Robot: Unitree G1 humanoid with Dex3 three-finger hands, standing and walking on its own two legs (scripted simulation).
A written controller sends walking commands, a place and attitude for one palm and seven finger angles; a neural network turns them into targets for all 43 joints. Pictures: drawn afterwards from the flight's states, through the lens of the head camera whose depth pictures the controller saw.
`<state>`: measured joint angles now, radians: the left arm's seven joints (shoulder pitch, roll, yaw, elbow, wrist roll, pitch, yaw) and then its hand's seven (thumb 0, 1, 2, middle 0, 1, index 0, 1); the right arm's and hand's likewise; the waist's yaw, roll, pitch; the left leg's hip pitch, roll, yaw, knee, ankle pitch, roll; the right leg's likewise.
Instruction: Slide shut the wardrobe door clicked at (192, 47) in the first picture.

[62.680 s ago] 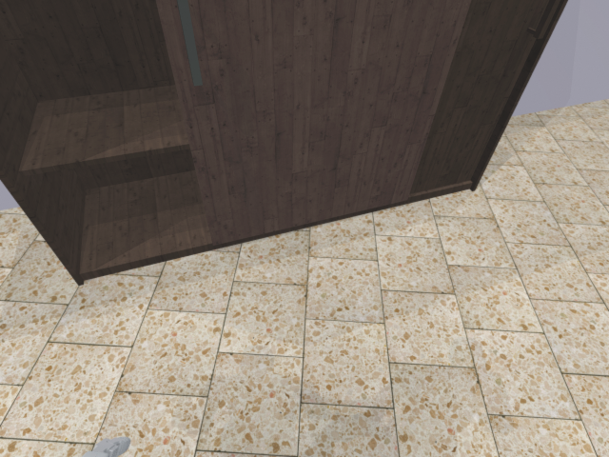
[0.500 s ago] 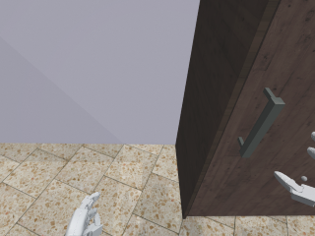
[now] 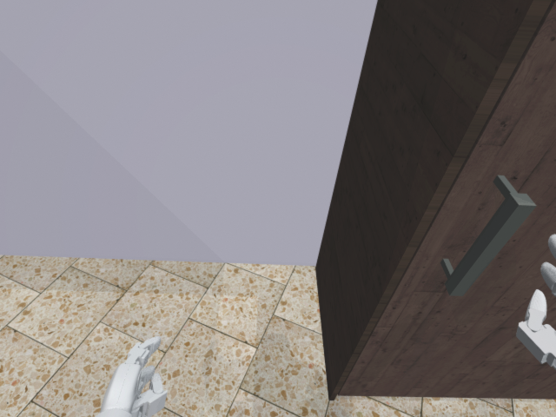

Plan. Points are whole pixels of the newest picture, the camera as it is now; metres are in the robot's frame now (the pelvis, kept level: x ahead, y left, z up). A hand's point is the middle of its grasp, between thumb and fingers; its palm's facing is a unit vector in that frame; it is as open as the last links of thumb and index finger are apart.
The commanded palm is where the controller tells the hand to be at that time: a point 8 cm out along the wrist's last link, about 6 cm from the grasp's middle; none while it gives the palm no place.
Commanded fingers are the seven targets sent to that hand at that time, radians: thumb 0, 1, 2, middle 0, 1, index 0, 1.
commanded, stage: draw the hand back to the body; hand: right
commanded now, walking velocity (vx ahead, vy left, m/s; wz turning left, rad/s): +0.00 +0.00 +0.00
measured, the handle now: (476, 239) +0.35 -0.31 +0.10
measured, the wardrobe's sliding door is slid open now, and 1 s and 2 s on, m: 0.00 0.00 0.00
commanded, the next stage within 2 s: step back with the hand held close in 0.14 s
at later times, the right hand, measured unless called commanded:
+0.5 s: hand (528, 320) +0.19 -0.27 +0.15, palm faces +0.39 +0.82 -0.43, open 7.4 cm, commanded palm +0.13 -0.31 +0.17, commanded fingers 0.00 -0.90 -0.90 0.20 0.30 0.20 0.30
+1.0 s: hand out of the picture +0.08 -0.33 +0.15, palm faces +0.47 +0.79 -0.40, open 7.4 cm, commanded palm +0.02 -0.36 +0.17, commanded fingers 0.00 -0.90 -0.90 0.20 0.30 0.20 0.30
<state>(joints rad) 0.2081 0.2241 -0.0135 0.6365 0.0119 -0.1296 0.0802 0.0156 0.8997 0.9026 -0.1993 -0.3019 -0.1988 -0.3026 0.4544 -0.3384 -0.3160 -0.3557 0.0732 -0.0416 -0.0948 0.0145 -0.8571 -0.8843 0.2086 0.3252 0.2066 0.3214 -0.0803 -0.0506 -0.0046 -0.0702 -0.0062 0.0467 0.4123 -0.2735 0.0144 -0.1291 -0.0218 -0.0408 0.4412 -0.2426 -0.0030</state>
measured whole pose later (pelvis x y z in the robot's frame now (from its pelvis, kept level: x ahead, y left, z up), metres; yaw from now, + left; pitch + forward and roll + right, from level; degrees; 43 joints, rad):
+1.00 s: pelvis -0.12 -0.06 -0.02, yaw -1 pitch +0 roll +3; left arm 0.22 0.20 -0.01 0.60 0.00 -0.11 0.07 0.02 0.90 0.90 -0.20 -0.30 -0.20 -0.30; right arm 0.49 -0.36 -0.40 -0.50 0.02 -0.23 -0.14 0.02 -0.89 -0.90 0.21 0.30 0.20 0.30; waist -0.04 -0.01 0.04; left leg -0.31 0.00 -0.02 0.58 -0.27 -0.05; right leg -0.47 0.01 -0.04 0.60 -0.15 -0.07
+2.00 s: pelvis -0.37 -0.16 -0.02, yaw +0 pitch +0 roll +1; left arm 0.34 0.23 0.00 0.67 0.01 -0.09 0.09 0.02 0.90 0.90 -0.20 -0.30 -0.20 -0.30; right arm 0.43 -0.34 -0.35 -0.46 0.04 -0.12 -0.18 0.02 -0.89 -0.90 0.21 0.30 0.20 0.30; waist 0.00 0.06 -0.10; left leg -0.17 0.06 0.11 0.64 -0.46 0.01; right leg -0.31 -0.10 -0.05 0.63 -0.33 0.01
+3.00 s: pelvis -0.37 -0.17 -0.01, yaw +2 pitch +0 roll +1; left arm 0.23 0.21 -0.02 0.66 0.00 -0.11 0.02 0.01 0.90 0.90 -0.20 -0.30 -0.20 -0.30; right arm 0.49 -0.39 -0.31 -0.34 0.01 -0.16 -0.11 0.01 -0.89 -0.90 0.21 0.30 0.21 0.30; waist -0.02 -0.02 -0.01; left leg -0.26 0.01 0.10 0.54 -0.28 0.00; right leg -0.33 -0.04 -0.08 0.59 -0.25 -0.02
